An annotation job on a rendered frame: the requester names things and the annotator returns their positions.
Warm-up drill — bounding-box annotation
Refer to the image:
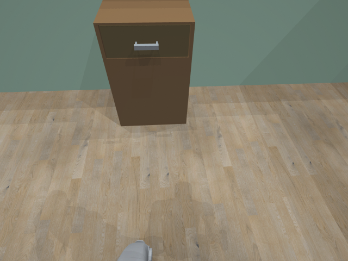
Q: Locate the cabinet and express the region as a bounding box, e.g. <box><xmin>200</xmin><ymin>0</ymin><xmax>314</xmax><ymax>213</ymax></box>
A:
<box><xmin>93</xmin><ymin>0</ymin><xmax>195</xmax><ymax>126</ymax></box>

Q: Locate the handle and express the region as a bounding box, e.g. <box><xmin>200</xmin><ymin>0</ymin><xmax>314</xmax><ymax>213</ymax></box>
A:
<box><xmin>134</xmin><ymin>41</ymin><xmax>159</xmax><ymax>51</ymax></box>

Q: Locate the drawer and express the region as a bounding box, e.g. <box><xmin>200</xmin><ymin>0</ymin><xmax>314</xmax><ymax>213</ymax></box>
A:
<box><xmin>99</xmin><ymin>24</ymin><xmax>190</xmax><ymax>58</ymax></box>

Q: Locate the left robot thigh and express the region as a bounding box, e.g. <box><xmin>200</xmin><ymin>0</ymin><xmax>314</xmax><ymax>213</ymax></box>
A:
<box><xmin>117</xmin><ymin>243</ymin><xmax>152</xmax><ymax>261</ymax></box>

